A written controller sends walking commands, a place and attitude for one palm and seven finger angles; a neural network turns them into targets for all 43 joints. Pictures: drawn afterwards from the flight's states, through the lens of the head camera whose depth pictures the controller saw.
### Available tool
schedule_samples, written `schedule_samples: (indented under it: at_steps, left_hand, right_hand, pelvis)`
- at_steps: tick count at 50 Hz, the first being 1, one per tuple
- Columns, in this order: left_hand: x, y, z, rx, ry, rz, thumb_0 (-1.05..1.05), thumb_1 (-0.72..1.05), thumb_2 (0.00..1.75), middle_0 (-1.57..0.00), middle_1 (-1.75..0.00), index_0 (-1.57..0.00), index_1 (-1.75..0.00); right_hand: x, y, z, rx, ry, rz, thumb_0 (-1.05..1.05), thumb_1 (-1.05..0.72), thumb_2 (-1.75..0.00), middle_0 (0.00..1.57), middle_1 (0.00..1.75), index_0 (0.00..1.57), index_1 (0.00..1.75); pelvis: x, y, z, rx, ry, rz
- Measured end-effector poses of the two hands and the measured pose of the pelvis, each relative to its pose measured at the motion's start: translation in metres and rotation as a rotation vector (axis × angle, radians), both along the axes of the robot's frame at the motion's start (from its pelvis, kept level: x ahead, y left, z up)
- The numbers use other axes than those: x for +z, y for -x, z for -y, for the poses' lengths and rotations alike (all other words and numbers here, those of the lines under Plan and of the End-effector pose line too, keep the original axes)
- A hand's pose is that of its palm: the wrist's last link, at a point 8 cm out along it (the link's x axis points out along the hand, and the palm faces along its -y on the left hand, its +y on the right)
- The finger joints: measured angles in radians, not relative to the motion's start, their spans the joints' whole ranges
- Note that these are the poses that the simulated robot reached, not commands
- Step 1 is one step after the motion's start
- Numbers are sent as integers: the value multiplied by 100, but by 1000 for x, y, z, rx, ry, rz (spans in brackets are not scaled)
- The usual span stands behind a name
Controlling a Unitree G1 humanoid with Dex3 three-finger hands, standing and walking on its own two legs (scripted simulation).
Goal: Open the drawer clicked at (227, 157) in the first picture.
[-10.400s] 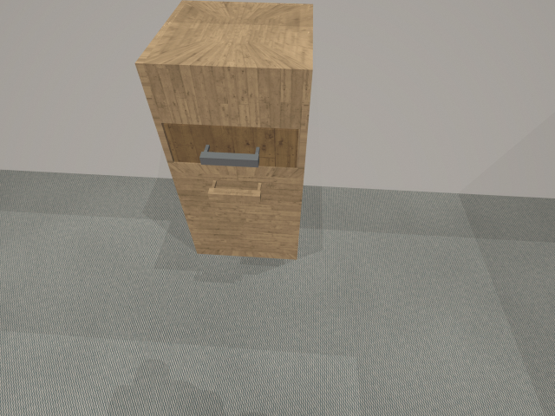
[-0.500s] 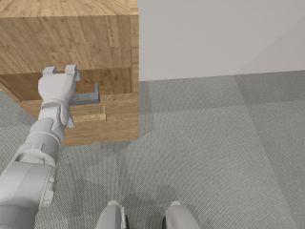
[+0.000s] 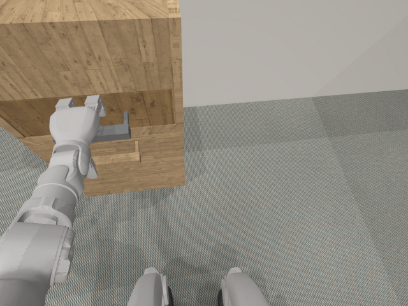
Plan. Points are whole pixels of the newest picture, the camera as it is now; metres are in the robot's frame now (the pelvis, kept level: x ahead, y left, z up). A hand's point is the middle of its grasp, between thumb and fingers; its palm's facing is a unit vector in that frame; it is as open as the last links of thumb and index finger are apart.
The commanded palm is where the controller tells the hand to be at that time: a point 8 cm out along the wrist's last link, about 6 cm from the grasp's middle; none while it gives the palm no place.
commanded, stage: lower the fingers behind the handle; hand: left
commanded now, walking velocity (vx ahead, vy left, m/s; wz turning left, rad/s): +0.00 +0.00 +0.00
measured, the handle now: (93, 126) +0.53 +0.23 -0.08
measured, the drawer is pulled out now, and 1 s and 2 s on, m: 0.00 0.00 0.00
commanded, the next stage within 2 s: close the thumb around the handle in 1.34 s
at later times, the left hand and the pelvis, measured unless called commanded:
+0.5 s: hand (91, 144) +0.47 +0.23 -0.07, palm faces -0.06 -0.03 -1.00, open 13.8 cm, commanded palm +0.46 +0.21 -0.02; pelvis -0.01 +0.00 -0.03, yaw +0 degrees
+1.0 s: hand (94, 148) +0.48 +0.23 -0.10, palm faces -0.05 -0.02 -1.00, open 13.8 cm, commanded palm +0.47 +0.21 -0.04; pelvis -0.03 -0.01 -0.06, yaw -1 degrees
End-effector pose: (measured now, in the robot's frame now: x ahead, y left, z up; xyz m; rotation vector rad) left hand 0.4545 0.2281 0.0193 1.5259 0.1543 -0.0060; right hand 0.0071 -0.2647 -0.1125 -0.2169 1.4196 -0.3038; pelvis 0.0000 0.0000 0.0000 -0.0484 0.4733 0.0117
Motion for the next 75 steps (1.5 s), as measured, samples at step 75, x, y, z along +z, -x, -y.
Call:
schedule_samples:
  at_steps: [75]
  left_hand:
    - [-63, -4, -4, 6, -20, 46, 0, -48, 30, -30, -120, -31, -120]
  right_hand:
    - [-58, 10, 0, 39, -4, -18, 0, -91, -90, 20, 29, 21, 30]
  pelvis:
    - [-57, 22, 1, -3, 20, -96]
